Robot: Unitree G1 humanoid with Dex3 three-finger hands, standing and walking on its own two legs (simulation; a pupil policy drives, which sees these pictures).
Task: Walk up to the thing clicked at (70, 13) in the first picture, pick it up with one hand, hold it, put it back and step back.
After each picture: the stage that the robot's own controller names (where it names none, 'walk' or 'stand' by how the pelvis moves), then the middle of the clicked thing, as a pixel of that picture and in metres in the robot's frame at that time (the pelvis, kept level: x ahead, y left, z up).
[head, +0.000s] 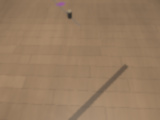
stand; (69, 14) +2.01 +0.21 -0.72
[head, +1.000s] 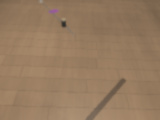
walk; (63, 22) +1.87 +0.22 -0.72
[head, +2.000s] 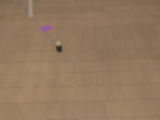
walk; (58, 46) +1.24 +0.26 -0.71
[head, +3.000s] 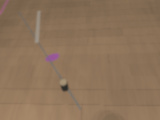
walk; (64, 85) +0.79 +0.27 -0.71
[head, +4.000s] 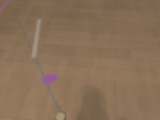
walk; (61, 119) +0.48 +0.21 -0.69
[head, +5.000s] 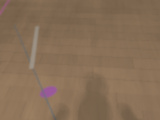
stand; out of the picture +0.35 +0.21 -0.71
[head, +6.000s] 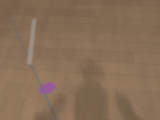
stand; out of the picture +0.31 +0.19 -0.71
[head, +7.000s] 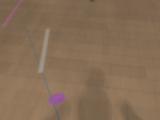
stand; out of the picture +0.28 +0.15 -0.72
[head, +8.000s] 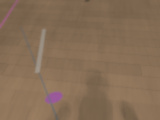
stand; out of the picture +0.30 +0.17 -0.73
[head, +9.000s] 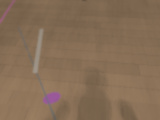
stand; out of the picture +0.29 +0.17 -0.73
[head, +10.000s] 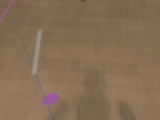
stand; out of the picture +0.28 +0.18 -0.73
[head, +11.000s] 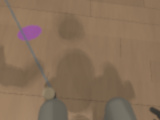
go down; (49, 94) +0.34 +0.17 -0.46
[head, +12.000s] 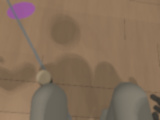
go down; (44, 79) +0.38 +0.18 -0.33
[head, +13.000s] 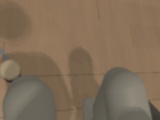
close in; (11, 72) +0.37 +0.20 -0.24
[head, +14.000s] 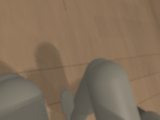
close; out of the picture +0.37 +0.21 -0.23
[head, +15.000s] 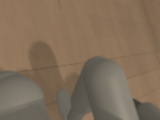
close; out of the picture +0.38 +0.21 -0.22
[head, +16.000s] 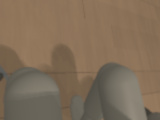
lift; out of the picture +0.34 +0.24 -0.18
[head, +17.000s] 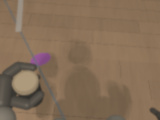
lift; (29, 90) +0.31 +0.18 +0.01
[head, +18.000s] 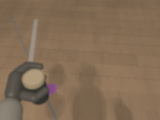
hold; (36, 87) +0.33 +0.18 +0.03
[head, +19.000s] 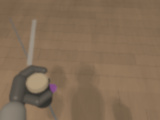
hold; (40, 91) +0.32 +0.17 +0.02
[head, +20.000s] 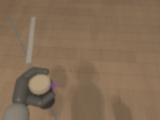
crouch; (43, 92) +0.32 +0.16 +0.00
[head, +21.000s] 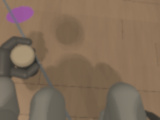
crouch; (26, 62) +0.40 +0.19 -0.08
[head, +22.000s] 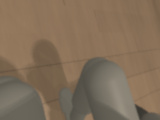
lower; out of the picture +0.41 +0.27 -0.21
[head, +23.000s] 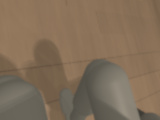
lower; out of the picture +0.39 +0.24 -0.22
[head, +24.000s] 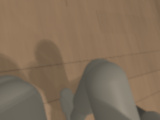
lower; out of the picture +0.38 +0.23 -0.22
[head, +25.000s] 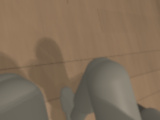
lower; out of the picture +0.37 +0.24 -0.22
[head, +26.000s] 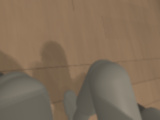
loosen; out of the picture +0.36 +0.21 -0.22
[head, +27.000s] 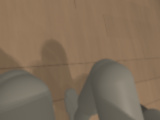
withdraw; out of the picture +0.35 +0.21 -0.23
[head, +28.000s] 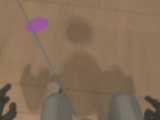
walk; (54, 89) +0.36 +0.17 -0.42
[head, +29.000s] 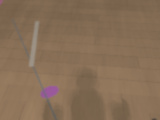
stand; out of the picture +0.28 +0.16 -0.66
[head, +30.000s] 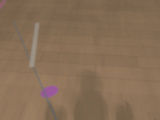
stand; out of the picture +0.30 +0.17 -0.67
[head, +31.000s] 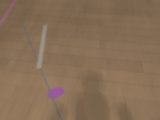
stand; out of the picture +0.30 +0.15 -0.71
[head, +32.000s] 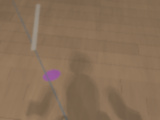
walk; out of the picture +0.33 +0.13 -0.70
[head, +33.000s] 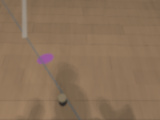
walk; (62, 100) +0.50 +0.15 -0.70
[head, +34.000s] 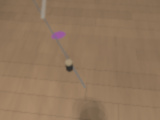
walk; (69, 65) +0.85 +0.16 -0.69
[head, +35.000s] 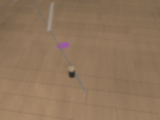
stand; (71, 72) +0.95 +0.15 -0.71
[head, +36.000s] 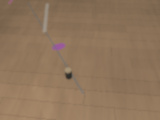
stand; (68, 73) +0.94 +0.17 -0.73
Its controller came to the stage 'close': yes
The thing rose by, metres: 0.73
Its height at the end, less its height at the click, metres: +0.00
